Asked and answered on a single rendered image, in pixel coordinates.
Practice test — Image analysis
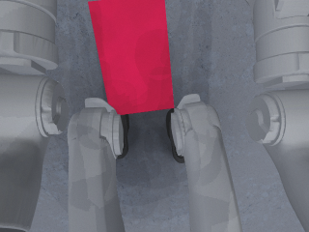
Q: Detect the carton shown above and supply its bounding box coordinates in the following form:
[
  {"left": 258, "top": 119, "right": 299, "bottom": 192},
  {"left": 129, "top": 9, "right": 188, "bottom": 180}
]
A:
[{"left": 88, "top": 0, "right": 175, "bottom": 115}]

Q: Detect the right robot thigh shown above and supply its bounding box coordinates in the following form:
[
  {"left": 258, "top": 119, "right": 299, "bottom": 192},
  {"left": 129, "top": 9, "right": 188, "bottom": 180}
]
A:
[{"left": 171, "top": 101, "right": 243, "bottom": 232}]

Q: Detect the left robot forearm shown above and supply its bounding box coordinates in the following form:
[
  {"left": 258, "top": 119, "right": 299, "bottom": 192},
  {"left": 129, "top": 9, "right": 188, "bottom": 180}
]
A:
[{"left": 0, "top": 0, "right": 59, "bottom": 75}]

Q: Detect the right robot upper arm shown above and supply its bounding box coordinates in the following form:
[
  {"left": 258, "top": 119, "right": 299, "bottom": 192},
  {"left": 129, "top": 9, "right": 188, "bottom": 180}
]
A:
[{"left": 245, "top": 88, "right": 309, "bottom": 232}]

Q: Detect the robot left shin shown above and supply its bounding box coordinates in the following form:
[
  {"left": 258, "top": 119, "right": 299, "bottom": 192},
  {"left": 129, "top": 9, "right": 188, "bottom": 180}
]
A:
[{"left": 67, "top": 98, "right": 124, "bottom": 156}]

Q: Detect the right robot forearm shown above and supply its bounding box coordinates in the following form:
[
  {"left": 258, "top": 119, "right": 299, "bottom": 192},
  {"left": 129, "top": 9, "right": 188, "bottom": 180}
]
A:
[{"left": 245, "top": 0, "right": 309, "bottom": 90}]

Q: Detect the left robot upper arm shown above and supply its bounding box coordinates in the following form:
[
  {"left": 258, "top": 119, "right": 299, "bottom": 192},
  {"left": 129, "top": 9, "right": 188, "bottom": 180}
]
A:
[{"left": 0, "top": 73, "right": 70, "bottom": 232}]

